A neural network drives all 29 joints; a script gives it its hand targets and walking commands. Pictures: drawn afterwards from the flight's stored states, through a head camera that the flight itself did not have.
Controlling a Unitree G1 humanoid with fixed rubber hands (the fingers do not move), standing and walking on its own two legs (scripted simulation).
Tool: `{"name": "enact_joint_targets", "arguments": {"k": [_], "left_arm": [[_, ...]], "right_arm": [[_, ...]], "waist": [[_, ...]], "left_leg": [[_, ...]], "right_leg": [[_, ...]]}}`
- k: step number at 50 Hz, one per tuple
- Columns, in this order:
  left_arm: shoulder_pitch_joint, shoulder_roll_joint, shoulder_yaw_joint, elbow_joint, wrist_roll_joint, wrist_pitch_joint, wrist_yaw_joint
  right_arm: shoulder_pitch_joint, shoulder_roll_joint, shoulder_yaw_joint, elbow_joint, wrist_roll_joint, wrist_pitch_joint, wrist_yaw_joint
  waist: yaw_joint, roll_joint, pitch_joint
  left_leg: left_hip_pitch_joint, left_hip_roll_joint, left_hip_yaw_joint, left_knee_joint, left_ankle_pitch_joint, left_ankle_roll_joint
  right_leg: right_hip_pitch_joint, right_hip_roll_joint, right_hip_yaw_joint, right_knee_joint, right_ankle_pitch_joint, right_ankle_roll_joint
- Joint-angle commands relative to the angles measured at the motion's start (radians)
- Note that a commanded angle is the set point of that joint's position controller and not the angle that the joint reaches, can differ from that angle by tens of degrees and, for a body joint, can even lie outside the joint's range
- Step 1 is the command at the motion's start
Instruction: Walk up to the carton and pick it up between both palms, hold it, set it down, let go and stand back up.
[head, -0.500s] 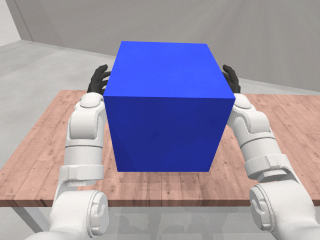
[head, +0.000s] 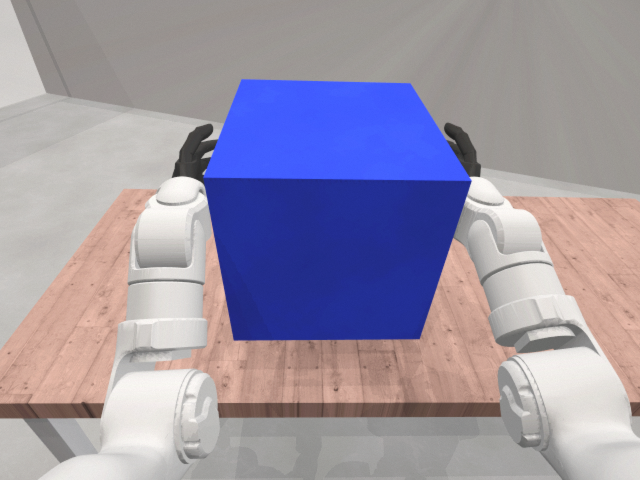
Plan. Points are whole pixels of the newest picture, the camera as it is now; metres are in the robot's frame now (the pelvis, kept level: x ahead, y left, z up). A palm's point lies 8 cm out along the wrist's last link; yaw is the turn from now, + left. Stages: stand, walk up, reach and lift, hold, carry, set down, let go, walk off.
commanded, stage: hold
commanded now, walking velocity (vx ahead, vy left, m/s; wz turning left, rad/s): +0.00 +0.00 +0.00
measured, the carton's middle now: (327, 204) +0.39 +0.00 +0.21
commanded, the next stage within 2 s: set down in 0.64 s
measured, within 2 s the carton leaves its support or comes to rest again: neither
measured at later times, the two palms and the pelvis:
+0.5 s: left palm (191, 192) +0.37 +0.16 +0.24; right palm (459, 189) +0.38 -0.16 +0.24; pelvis +0.01 +0.00 +0.00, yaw +0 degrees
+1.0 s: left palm (182, 194) +0.37 +0.18 +0.23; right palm (440, 189) +0.39 -0.14 +0.23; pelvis +0.01 +0.00 +0.00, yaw +0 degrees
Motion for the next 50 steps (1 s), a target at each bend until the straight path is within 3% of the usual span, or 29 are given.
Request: {"name": "enact_joint_targets", "arguments": {"k": [1,13,24,25,26,29,34,39,44,47,50], "left_arm": [[-0.766,-0.612,-0.44,-0.182,-0.15,-0.097,-0.129],[-0.762,-0.624,-0.483,-0.249,-0.169,-0.094,-0.125],[-0.743,-0.62,-0.488,-0.268,-0.169,-0.082,-0.124],[-0.741,-0.619,-0.486,-0.264,-0.167,-0.08,-0.125],[-0.661,-0.583,-0.411,-0.196,-0.118,-0.065,-0.135],[-0.703,-0.597,-0.448,-0.254,-0.134,-0.067,-0.157],[-0.756,-0.619,-0.497,-0.302,-0.178,-0.085,-0.143],[-0.777,-0.617,-0.446,-0.212,-0.13,-0.142,-0.159],[-0.684,-0.585,-0.283,-0.025,0.001,-0.239,-0.196],[-0.608,-0.551,-0.228,-0.001,0.059,-0.272,-0.216],[-0.566,-0.541,-0.248,-0.028,0.069,-0.283,-0.225]], "right_arm": [[-0.89,0.689,0.349,-0.374,0.146,-0.031,0.119],[-0.867,0.686,0.368,-0.44,0.164,-0.027,0.11],[-0.857,0.678,0.382,-0.461,0.171,-0.014,0.11],[-0.855,0.677,0.38,-0.458,0.169,-0.013,0.11],[-0.792,0.655,0.38,-0.388,0.152,0.01,0.105],[-0.839,0.679,0.388,-0.448,0.163,-0.004,0.102],[-0.859,0.694,0.392,-0.506,0.173,-0.008,0.103],[-0.894,0.673,0.33,-0.426,0.092,-0.081,0.127],[-0.834,0.618,0.174,-0.194,-0.104,-0.231,0.18],[-0.763,0.583,0.111,-0.103,-0.187,-0.318,0.204],[-0.746,0.556,0.112,-0.102,-0.206,-0.384,0.206]], "waist": [[-0.005,0.045,-0.418],[-0.022,0.065,-0.439],[-0.014,0.062,-0.44],[-0.015,0.061,-0.434],[0.003,0.017,-0.352],[-0.006,0.04,-0.413],[-0.018,0.06,-0.448],[0.006,0.065,-0.405],[0.036,0.042,-0.313],[0.037,0.028,-0.271],[0.035,0.025,-0.27]], "left_leg": [[0.331,-0.059,-0.017,0.007,0.163,0.003],[0.355,-0.06,-0.026,0.027,0.22,-0.012],[0.359,-0.057,-0.029,0.027,0.229,-0.012],[0.357,-0.057,-0.028,0.026,0.224,-0.011],[0.335,-0.069,-0.013,0.013,0.197,0.004],[0.335,-0.071,-0.021,0.018,0.226,-0.001],[0.359,-0.069,-0.024,0.038,0.261,-0.013],[0.378,-0.058,-0.025,0.004,0.172,-0.004],[0.388,-0.046,0.006,-0.061,0.077,0.012],[0.39,-0.05,0.035,-0.066,0.142,0.011],[0.405,-0.055,0.05,-0.042,0.265,0.002]], "right_leg": [[-0.109,0.06,0.008,-0.07,0.16,0.062],[-0.104,0.065,0.005,-0.064,0.208,0.064],[-0.1,0.067,0.008,-0.061,0.217,0.063],[-0.101,0.066,0.008,-0.062,0.215,0.063],[-0.081,0.062,0.011,-0.076,0.191,0.07],[-0.052,0.063,0.007,-0.061,0.223,0.073],[-0.091,0.069,0.0,-0.055,0.241,0.07],[-0.134,0.06,-0.02,-0.08,0.121,0.061],[-0.093,0.047,-0.045,-0.093,0.034,0.043],[-0.028,0.046,-0.058,-0.087,0.065,0.04],[0.004,0.047,-0.069,-0.083,0.124,0.042]]}}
